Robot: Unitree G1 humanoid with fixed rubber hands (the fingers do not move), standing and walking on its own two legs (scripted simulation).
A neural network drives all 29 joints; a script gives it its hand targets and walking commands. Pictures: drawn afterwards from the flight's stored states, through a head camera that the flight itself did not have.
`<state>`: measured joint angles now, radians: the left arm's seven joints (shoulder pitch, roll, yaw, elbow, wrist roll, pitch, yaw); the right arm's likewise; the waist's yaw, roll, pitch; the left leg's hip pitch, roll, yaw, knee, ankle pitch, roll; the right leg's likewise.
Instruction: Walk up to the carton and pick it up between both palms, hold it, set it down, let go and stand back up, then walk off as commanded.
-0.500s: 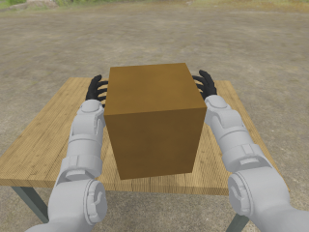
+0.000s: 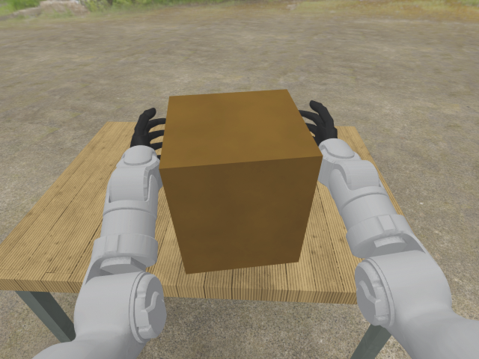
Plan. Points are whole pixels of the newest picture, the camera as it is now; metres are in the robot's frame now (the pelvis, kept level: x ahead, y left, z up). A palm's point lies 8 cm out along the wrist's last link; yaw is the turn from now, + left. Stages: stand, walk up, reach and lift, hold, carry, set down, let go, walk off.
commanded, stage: reach and lift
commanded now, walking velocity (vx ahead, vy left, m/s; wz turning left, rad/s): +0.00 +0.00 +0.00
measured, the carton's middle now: (236, 182) +0.40 +0.02 +0.15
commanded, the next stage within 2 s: hold in 0.24 s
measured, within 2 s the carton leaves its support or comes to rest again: neither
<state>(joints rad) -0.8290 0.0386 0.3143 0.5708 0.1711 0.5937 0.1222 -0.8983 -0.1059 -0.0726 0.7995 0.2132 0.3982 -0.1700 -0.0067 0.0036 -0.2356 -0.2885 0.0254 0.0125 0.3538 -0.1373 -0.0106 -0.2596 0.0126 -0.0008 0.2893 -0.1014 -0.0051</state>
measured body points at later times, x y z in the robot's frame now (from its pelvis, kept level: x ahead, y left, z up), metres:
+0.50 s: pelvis +0.00 +0.00 +0.00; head -0.07 +0.01 +0.44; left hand +0.39 +0.17 +0.24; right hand +0.40 -0.13 +0.24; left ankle +0.02 +0.12 -0.75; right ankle +0.03 -0.12 -0.75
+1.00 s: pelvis -0.01 +0.00 +0.00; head -0.08 +0.01 +0.44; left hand +0.38 +0.17 +0.25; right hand +0.39 -0.14 +0.26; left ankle +0.02 +0.12 -0.75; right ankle +0.03 -0.12 -0.75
